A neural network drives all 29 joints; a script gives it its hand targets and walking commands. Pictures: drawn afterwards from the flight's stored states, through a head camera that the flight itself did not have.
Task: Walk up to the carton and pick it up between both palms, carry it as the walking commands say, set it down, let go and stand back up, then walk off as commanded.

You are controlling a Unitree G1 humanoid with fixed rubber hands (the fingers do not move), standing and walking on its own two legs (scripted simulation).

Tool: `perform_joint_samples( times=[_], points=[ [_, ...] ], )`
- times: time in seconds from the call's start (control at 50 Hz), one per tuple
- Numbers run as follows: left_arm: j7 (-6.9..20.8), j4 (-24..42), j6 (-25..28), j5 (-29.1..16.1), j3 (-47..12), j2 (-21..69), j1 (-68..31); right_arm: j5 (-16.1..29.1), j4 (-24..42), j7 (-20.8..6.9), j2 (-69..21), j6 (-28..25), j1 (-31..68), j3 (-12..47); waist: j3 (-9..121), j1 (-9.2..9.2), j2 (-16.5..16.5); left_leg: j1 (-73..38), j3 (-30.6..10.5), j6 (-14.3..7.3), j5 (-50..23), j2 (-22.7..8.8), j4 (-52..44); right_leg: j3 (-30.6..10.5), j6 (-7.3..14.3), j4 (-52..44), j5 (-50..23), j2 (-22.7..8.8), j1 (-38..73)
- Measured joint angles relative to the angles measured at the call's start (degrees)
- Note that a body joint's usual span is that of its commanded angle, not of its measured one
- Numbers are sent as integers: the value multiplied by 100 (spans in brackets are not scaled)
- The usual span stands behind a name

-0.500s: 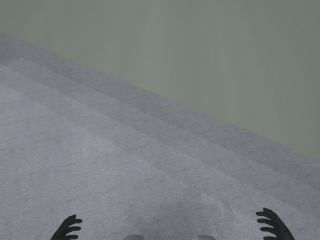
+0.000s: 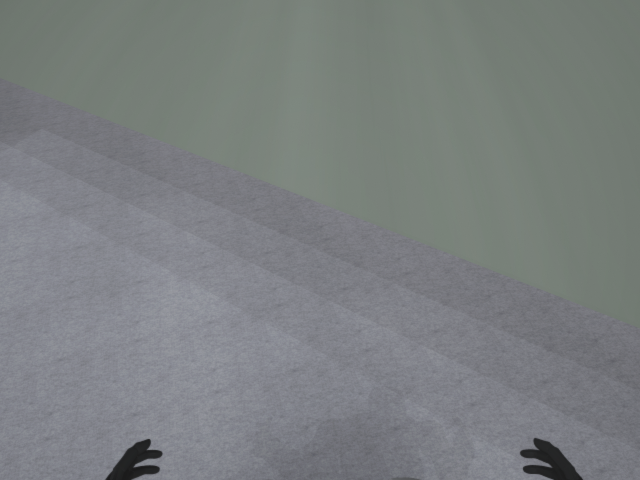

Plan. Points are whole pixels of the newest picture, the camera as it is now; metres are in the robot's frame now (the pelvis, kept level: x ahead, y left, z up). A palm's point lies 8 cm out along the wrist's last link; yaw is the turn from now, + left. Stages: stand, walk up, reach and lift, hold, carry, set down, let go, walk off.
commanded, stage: stand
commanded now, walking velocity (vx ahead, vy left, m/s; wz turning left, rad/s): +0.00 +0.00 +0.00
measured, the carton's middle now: out of the picture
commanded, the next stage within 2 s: walk up in 0.82 s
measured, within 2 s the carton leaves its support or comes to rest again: neither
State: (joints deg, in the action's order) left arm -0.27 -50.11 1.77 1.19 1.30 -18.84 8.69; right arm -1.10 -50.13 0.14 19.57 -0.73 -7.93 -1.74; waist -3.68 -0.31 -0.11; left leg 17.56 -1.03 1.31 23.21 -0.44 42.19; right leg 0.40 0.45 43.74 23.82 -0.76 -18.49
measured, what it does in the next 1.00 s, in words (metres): stands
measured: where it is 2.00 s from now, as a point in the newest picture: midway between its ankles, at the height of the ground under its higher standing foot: outside the picture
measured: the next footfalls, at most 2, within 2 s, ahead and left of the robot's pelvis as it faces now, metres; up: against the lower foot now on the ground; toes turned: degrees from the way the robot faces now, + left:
left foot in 1.46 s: -0.01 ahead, +0.15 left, +0.00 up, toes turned +21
right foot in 1.74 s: +0.07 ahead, -0.10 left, +0.00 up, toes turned +20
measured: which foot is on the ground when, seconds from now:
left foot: down 0.00-1.00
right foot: down 0.00-1.00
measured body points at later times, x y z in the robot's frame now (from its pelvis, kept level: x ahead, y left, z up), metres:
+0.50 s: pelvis -0.01 +0.00 +0.02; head +0.01 +0.00 +0.47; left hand +0.10 +0.29 -0.10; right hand +0.10 -0.29 -0.11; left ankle -0.01 +0.14 -0.71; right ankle +0.00 -0.11 -0.71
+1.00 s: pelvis -0.01 +0.01 +0.03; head +0.00 +0.01 +0.48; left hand +0.07 +0.31 -0.10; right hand +0.09 -0.28 -0.10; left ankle -0.01 +0.14 -0.71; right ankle +0.00 -0.12 -0.71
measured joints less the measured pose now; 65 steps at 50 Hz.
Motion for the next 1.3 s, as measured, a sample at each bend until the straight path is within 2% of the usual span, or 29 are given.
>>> perform_joint_samples(
  times=[0.38, 0.6, 1.04, 1.1, 1.14, 1.18, 1.22, 1.26, 1.3],
  points=[
    [28, -686, -75, -69, -28, 13, -303, 32, -723, 3, -51, 9, 190, 81, -184, -7, -19, -560, -31, -6, -604, -22, -1032, 36, -26, -1089, -623, 15, 596],
    [39, -1035, -41, -77, -74, 36, -303, 45, -1050, -13, -58, -30, 276, 110, -64, 52, -12, -870, -50, -29, -876, -10, -1559, 62, -62, -1678, -919, -3, 947],
    [24, -1354, -63, -71, -86, -36, -309, 71, -1242, 4, -63, -35, 303, 117, -44, 63, 10, -1076, -28, -86, -1171, 45, -2093, 32, -134, -2223, -1220, -64, 1158],
    [4, -1090, -237, -92, -5, -37, -271, 23, -1193, 37, -106, 103, 244, 61, -11, 34, 43, -778, -95, -80, -1049, 67, -1765, 85, -269, -1636, -808, -95, 836],
    [-70, -816, -314, -125, 20, -69, -300, 37, -1127, -8, -155, 253, 180, 0, -117, -21, 133, -515, -248, -54, -949, 168, -1446, -18, -335, -1203, -484, -88, 653],
    [-128, -625, -311, -118, 27, -31, -346, 61, -1064, -32, -197, 362, 70, -56, -207, -18, 149, -258, -436, 20, -899, 246, -1195, 29, -212, -1062, -486, -79, 526],
    [-144, -467, -281, -38, -9, 121, -306, 62, -977, -35, -199, 487, -36, -97, -268, -1, -10, 84, -578, 57, -734, 237, -734, 272, -36, -992, -460, -52, 438],
    [-144, -397, -251, 34, -63, 252, -180, -23, -871, -38, -229, 589, -66, -108, -334, 61, -57, 546, -407, 87, 186, 285, 347, 425, 29, -901, -401, -125, 369],
    [-158, -426, -259, 42, -83, 373, -16, -47, -745, -70, -273, 615, -37, -122, -419, 95, -77, 875, -163, 105, 566, 248, 1301, 555, 29, -873, -365, -217, 394]
  ],
)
